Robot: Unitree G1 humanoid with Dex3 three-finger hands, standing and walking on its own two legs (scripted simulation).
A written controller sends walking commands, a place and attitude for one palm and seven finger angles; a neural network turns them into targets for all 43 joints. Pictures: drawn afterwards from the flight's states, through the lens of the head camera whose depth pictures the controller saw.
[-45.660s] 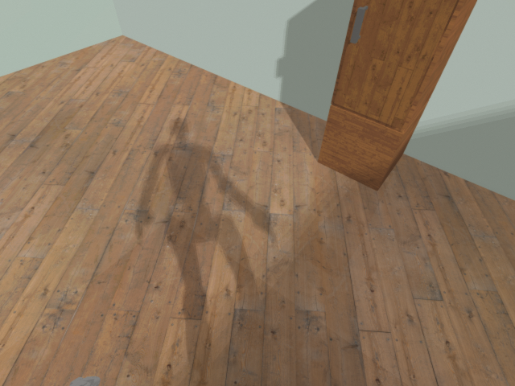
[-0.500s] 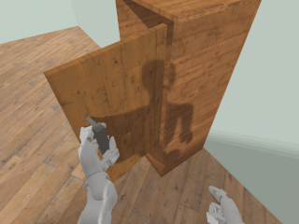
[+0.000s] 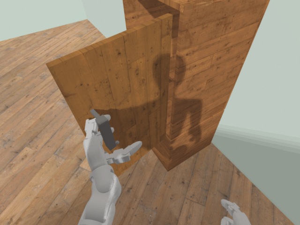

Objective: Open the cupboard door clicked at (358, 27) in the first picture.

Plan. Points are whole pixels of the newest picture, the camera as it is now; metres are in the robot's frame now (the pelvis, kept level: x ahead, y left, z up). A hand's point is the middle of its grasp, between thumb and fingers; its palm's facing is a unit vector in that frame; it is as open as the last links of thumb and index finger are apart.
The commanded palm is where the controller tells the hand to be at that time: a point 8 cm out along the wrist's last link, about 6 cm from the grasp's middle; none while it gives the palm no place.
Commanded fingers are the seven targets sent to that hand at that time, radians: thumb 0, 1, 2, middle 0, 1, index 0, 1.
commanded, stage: open thumb and fingers to let go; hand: left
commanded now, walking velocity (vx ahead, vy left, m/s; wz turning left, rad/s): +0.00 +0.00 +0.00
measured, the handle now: (102, 129) +0.35 +0.15 +0.07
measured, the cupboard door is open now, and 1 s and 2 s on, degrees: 100 100 100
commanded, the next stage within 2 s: slide the hand sideways off the handle in 0.36 s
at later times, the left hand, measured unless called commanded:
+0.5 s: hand (116, 142) +0.31 +0.11 +0.07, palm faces +0.41 -0.91 -0.02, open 14.9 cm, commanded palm +0.27 +0.13 +0.07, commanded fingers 0.00 -0.50 0.30 -0.15 -0.30 -0.15 -0.30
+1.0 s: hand (109, 152) +0.28 +0.12 +0.07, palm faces -0.02 -1.00 +0.02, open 16.2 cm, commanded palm +0.23 +0.16 +0.07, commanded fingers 0.00 -0.50 0.30 -0.15 -0.30 -0.15 -0.30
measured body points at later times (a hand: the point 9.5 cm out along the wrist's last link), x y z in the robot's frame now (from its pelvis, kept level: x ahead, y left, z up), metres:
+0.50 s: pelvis -0.03 +0.03 -0.01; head -0.01 +0.02 +0.44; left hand +0.28 +0.15 +0.07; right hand +0.15 -0.19 -0.11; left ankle +0.01 +0.13 -0.70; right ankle -0.02 -0.07 -0.70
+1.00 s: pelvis -0.01 +0.05 +0.00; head +0.01 +0.04 +0.45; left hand +0.28 +0.17 +0.07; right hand +0.14 -0.18 -0.09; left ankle +0.01 +0.13 -0.70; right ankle -0.02 -0.07 -0.70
